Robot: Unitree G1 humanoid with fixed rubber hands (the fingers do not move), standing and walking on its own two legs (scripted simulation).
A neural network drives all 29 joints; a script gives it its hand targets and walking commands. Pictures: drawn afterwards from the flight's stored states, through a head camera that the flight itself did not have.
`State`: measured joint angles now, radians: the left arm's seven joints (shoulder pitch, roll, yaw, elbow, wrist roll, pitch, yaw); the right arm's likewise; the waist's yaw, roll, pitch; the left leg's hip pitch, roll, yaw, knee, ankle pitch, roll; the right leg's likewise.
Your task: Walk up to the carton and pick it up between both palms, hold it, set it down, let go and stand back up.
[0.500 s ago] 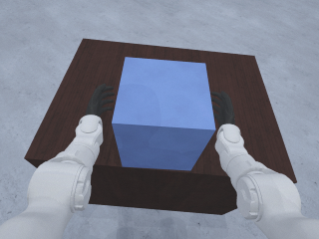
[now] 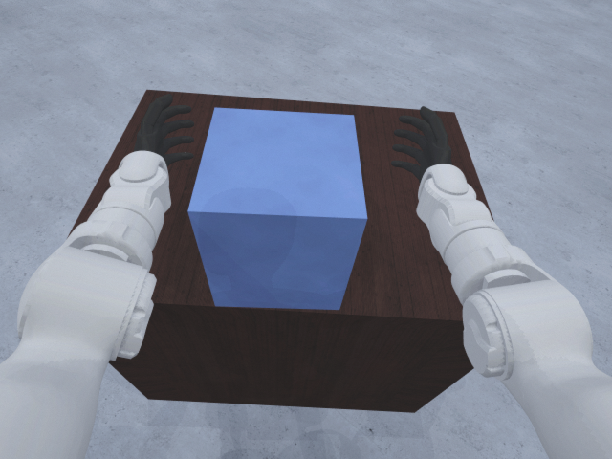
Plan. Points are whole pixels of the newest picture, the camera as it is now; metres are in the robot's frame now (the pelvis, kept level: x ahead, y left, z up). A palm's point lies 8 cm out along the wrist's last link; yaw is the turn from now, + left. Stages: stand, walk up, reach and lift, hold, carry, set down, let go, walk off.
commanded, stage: set down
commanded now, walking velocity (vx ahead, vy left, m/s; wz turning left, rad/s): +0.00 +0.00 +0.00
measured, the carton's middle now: (281, 215) +0.48 -0.03 +0.02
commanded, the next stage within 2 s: none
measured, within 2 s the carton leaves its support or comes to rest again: neither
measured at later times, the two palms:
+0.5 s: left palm (125, 133) +0.50 +0.15 +0.18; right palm (437, 144) +0.43 -0.22 +0.18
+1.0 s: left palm (112, 214) +0.43 +0.18 +0.12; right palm (433, 216) +0.37 -0.21 +0.12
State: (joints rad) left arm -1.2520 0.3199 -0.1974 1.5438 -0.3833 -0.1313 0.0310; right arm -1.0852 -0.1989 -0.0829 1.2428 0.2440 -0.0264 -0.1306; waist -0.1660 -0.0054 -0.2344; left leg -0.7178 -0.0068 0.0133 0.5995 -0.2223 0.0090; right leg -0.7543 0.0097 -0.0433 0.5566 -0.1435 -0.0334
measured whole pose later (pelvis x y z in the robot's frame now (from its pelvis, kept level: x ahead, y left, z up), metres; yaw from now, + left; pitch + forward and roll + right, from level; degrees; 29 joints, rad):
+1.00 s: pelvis +0.03 +0.01 +0.02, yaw -1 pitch +0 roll -1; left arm -0.63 0.28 0.03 0.80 -0.16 0.12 -0.03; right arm -0.54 -0.14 -0.08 0.71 0.23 0.07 -0.19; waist -0.09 -0.02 -0.02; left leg -0.20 0.01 0.02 0.43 -0.23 0.02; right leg -0.22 0.03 -0.03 0.34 -0.12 -0.02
